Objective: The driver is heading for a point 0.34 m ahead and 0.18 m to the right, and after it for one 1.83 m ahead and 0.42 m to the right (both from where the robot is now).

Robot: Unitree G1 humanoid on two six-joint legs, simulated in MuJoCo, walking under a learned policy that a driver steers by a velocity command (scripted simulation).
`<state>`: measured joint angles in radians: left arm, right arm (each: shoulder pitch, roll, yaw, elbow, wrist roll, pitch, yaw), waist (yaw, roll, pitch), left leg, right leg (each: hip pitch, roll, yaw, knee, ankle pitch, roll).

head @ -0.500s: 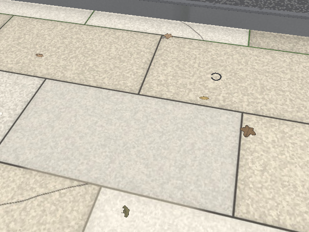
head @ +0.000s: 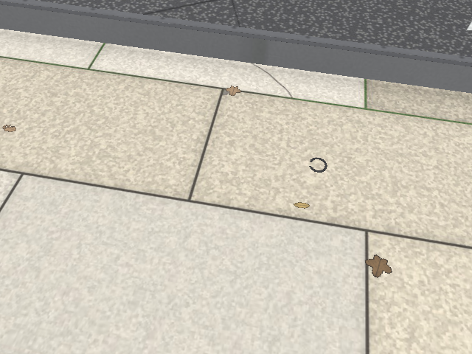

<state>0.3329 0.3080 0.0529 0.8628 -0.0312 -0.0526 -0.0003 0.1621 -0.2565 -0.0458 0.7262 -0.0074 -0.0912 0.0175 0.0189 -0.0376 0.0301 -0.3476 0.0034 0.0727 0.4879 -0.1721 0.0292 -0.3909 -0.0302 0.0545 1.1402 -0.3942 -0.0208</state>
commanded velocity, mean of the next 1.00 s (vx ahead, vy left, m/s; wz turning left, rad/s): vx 0.50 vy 0.00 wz -0.39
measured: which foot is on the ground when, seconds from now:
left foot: down 0.00-0.38, up 0.40-0.90, down 0.92-1.00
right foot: up 0.00-0.38, down 0.40-0.94, up 0.96-1.00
